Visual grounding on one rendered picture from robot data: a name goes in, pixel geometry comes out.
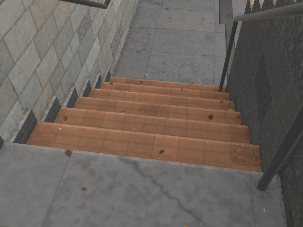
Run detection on stairs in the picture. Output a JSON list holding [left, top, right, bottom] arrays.
[[26, 77, 262, 172]]

